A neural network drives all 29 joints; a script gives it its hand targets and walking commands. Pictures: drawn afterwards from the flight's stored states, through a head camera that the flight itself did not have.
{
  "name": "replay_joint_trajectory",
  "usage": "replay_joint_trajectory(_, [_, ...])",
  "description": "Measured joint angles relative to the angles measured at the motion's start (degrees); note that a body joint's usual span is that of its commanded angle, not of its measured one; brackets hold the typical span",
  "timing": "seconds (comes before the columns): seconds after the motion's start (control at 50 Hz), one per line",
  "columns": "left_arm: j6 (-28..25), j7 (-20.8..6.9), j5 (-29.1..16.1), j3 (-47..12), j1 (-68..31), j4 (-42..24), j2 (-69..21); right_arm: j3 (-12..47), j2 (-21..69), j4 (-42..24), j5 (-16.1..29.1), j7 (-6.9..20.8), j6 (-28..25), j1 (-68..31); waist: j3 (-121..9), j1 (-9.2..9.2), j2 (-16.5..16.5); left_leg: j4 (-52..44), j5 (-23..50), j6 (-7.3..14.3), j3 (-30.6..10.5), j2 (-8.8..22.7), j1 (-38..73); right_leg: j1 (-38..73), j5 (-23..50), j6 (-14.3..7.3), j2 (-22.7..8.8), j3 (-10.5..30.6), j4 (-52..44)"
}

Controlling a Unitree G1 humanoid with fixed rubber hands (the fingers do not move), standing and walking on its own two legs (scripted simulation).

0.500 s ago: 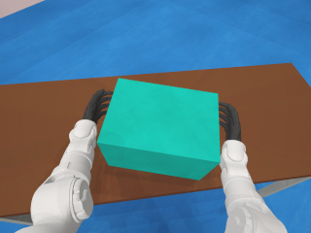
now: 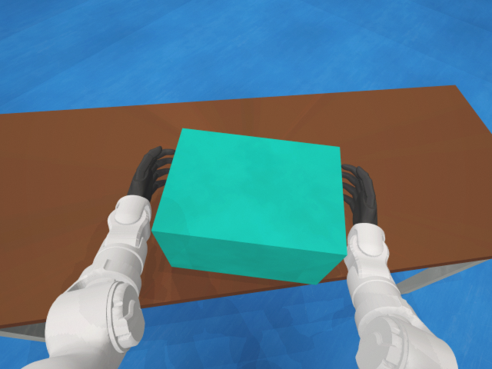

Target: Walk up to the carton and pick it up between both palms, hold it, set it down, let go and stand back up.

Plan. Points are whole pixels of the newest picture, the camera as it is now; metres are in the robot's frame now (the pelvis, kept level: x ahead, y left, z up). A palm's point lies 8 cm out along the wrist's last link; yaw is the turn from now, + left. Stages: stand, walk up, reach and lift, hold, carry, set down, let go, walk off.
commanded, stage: set down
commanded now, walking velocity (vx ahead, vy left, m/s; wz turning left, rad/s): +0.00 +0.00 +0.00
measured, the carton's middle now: (251, 209) +0.40 -0.03 -0.05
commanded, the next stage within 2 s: none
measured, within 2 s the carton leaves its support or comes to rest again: neither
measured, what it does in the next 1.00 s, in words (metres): stands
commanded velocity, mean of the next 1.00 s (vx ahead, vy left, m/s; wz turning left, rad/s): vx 0.00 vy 0.00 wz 0.00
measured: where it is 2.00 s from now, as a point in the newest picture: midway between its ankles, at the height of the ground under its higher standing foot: outside the picture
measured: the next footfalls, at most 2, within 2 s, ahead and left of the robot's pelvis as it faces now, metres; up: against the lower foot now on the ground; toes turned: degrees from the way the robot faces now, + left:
none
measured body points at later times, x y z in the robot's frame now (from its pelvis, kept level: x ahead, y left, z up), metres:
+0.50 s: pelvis +0.01 +0.00 +0.00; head +0.11 +0.02 +0.44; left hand +0.45 +0.16 +0.00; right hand +0.37 -0.21 +0.00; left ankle +0.00 +0.09 -0.74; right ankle -0.02 -0.14 -0.74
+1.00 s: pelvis +0.01 +0.00 +0.00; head +0.11 +0.02 +0.44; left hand +0.45 +0.16 +0.00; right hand +0.37 -0.21 +0.00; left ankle +0.00 +0.09 -0.74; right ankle -0.02 -0.14 -0.74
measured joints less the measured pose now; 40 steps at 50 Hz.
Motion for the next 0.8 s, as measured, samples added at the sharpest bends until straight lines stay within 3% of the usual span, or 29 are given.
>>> replay_joint_trajectory(0.24, [-2.25, 0.88, 0.00, 0.00, -1.02, 4.43, 0.34, -0.89, 0.00, 0.01, -2.60, -0.10, 0.43, 0.26, -2.84, 0.84, 0.07, -0.22, -0.30, 0.00, 0.00, 0.01, -1.22, -1.32, -0.46, 0.00, 0.01, -0.01, 0.00])
replay_joint_trajectory(0.8, [-4.21, 1.01, 0.00, 0.00, -1.15, 4.73, 0.46, -1.15, 0.00, 0.02, -2.76, 0.01, -0.39, 0.00, -2.18, 0.50, -0.03, 0.77, -0.63, 0.00, 0.00, 0.05, -1.84, -1.51, -0.37, 0.16, 0.01, -0.01, 0.06])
